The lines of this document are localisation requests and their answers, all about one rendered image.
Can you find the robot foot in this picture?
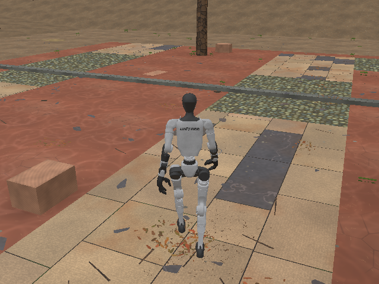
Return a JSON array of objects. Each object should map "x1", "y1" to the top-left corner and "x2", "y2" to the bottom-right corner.
[
  {"x1": 195, "y1": 242, "x2": 205, "y2": 258},
  {"x1": 177, "y1": 219, "x2": 185, "y2": 233}
]

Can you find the right robot hand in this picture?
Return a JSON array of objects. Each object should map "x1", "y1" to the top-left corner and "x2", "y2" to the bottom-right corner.
[{"x1": 204, "y1": 159, "x2": 218, "y2": 170}]

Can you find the right robot foot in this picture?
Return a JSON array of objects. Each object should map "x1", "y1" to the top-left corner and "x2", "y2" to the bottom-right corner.
[{"x1": 195, "y1": 242, "x2": 205, "y2": 258}]

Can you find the robot right forearm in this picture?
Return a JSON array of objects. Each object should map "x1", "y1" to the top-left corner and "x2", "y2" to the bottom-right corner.
[{"x1": 210, "y1": 141, "x2": 218, "y2": 162}]

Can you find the left robot foot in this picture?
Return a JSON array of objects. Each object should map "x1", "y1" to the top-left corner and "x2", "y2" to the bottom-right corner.
[{"x1": 177, "y1": 219, "x2": 185, "y2": 233}]

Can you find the robot left upper arm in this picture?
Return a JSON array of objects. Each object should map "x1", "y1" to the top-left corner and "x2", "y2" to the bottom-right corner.
[{"x1": 164, "y1": 119, "x2": 177, "y2": 153}]

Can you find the left robot hand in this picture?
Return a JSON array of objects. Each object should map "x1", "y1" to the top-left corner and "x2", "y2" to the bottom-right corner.
[{"x1": 157, "y1": 176, "x2": 171, "y2": 195}]

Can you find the robot left forearm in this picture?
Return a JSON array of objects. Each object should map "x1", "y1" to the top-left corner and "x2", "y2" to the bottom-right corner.
[{"x1": 158, "y1": 144, "x2": 170, "y2": 177}]

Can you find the robot right upper arm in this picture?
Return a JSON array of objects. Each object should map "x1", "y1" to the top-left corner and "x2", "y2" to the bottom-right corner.
[{"x1": 202, "y1": 119, "x2": 216, "y2": 150}]

